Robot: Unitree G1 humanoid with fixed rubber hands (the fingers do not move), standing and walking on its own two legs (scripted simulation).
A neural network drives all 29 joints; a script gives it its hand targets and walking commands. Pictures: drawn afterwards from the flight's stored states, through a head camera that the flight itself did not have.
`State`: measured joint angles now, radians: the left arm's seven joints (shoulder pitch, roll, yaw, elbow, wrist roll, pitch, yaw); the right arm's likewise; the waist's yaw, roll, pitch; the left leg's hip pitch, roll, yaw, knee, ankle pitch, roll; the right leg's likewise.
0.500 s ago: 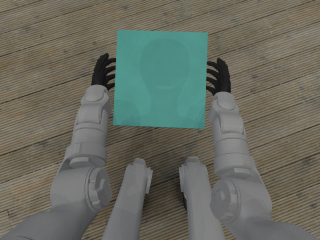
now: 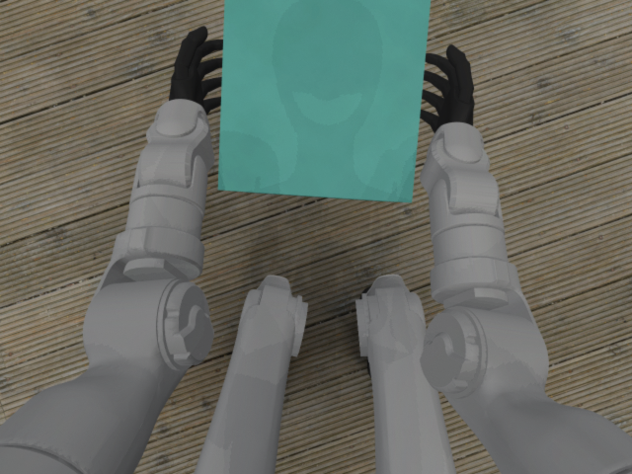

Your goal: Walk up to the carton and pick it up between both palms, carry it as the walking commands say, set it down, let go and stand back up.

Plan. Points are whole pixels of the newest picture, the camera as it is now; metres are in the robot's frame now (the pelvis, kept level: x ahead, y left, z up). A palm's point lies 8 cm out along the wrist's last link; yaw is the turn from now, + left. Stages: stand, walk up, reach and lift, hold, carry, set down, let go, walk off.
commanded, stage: set down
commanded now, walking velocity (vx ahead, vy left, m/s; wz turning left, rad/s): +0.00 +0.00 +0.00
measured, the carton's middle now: (321, 115) +0.52 +0.01 -0.18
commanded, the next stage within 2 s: none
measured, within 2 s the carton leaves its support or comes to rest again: rests again in 1.70 s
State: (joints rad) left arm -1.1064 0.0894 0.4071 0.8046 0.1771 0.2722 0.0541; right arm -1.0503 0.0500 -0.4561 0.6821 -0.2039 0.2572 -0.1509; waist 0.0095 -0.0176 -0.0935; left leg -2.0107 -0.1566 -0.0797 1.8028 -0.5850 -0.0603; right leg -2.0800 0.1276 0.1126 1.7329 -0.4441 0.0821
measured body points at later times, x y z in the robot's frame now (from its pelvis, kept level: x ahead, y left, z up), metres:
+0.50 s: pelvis +0.00 +0.00 -0.06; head +0.33 +0.01 +0.24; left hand +0.54 +0.17 -0.19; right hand +0.52 -0.13 -0.19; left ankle +0.08 +0.12 -0.45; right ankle +0.12 -0.13 -0.45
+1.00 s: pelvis +0.00 +0.01 -0.10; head +0.36 +0.03 +0.17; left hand +0.56 +0.17 -0.26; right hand +0.54 -0.13 -0.26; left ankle +0.08 +0.12 -0.45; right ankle +0.12 -0.13 -0.45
